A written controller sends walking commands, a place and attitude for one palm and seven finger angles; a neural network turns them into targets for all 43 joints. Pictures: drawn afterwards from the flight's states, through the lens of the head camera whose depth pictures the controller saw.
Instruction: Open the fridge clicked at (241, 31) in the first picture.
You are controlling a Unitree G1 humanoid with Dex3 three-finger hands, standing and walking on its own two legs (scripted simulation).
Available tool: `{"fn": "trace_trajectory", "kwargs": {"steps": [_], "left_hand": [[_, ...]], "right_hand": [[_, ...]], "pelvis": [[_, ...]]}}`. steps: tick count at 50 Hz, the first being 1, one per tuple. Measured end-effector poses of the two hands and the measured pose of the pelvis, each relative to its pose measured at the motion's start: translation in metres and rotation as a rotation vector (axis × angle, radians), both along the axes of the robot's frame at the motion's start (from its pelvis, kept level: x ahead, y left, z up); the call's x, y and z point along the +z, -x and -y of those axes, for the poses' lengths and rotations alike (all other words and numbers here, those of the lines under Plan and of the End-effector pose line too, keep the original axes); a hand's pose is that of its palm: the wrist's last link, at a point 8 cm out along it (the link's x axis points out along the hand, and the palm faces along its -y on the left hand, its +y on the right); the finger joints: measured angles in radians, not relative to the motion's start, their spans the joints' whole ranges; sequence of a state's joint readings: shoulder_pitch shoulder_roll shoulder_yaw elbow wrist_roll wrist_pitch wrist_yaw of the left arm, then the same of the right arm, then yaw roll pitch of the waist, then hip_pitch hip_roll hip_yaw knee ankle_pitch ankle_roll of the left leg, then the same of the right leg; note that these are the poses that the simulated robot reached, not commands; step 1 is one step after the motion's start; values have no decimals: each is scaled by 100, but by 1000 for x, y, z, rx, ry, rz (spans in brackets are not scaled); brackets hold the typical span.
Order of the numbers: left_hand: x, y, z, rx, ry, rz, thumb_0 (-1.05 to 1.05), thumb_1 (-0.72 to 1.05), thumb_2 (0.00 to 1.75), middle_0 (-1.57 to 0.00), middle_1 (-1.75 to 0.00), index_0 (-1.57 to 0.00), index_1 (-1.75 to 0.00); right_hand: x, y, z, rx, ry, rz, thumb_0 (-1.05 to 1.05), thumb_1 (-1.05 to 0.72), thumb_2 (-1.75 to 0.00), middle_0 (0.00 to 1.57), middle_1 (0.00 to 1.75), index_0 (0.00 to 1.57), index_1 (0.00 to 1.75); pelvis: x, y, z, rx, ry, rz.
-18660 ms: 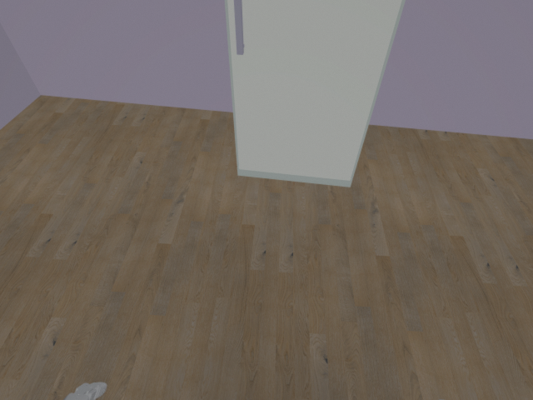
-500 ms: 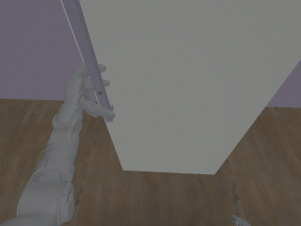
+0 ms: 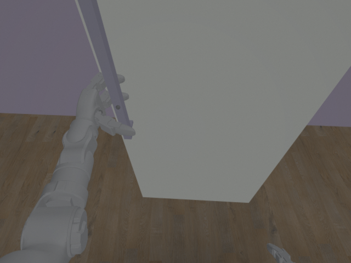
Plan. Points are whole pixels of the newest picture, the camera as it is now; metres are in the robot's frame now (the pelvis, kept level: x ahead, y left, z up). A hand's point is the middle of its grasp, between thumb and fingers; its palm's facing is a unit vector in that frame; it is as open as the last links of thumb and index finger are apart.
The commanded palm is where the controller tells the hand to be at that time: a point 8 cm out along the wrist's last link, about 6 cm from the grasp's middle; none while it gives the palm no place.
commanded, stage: slide the fingers in behind the handle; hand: left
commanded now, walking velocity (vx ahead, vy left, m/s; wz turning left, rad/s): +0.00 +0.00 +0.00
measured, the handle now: (111, 65) +0.49 +0.15 +0.20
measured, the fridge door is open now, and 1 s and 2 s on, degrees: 0 0 0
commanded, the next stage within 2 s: grip the handle and tug to test in 0.24 s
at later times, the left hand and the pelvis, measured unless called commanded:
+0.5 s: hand (123, 106) +0.43 +0.13 +0.12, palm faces -0.06 -1.00 -0.02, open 13.4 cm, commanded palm +0.40 +0.18 +0.13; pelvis +0.00 +0.00 +0.00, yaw +0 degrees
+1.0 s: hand (122, 106) +0.43 +0.13 +0.12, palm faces -0.04 -1.00 -0.03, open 6.3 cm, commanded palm +0.40 +0.17 +0.13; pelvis +0.01 +0.00 +0.00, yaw +0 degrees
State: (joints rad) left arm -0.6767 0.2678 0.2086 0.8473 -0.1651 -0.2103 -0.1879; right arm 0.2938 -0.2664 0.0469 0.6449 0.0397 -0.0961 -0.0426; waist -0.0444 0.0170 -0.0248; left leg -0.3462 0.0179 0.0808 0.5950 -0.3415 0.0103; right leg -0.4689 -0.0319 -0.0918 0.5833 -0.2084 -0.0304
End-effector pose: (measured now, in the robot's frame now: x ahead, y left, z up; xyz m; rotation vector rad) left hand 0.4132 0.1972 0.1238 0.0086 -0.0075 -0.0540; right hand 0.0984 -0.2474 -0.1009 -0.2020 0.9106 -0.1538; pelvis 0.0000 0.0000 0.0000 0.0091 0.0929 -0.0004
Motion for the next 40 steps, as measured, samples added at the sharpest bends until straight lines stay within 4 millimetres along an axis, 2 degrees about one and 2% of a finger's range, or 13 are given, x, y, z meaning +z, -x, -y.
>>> {"fn": "trace_trajectory", "kwargs": {"steps": [15, 23, 30, 40], "left_hand": [[1, -5, 6, -15, -5, 13, -2, -50, 30, -30, -120, -30, -120], [0, -3, 11, -11, -8, 8, -2, -46, 32, -31, -120, -31, -121], [2, -1, 12, 6, -10, 7, -2, -25, 41, -33, -123, -31, -124], [2, -1, 12, 16, -20, 6, -1, 18, 59, -37, -130, -32, -130]], "right_hand": [[-5, 15, -2, -15, -10, -42, 1, -91, -90, 20, 30, 20, 30], [-5, 14, -3, -16, -16, -40, 1, -91, -90, 20, 30, 20, 30], [-4, 6, -3, -6, -20, -19, 1, -91, -90, 20, 30, 20, 30], [-3, -3, -2, 13, -19, -6, 1, -91, -90, 20, 30, 20, 30]], "pelvis": [[-1, -2, -3, -4, 0, -13], [0, -3, -3, -6, 0, -6], [1, -3, -1, -5, -1, -2], [1, -4, 1, 2, -1, -3]]}}
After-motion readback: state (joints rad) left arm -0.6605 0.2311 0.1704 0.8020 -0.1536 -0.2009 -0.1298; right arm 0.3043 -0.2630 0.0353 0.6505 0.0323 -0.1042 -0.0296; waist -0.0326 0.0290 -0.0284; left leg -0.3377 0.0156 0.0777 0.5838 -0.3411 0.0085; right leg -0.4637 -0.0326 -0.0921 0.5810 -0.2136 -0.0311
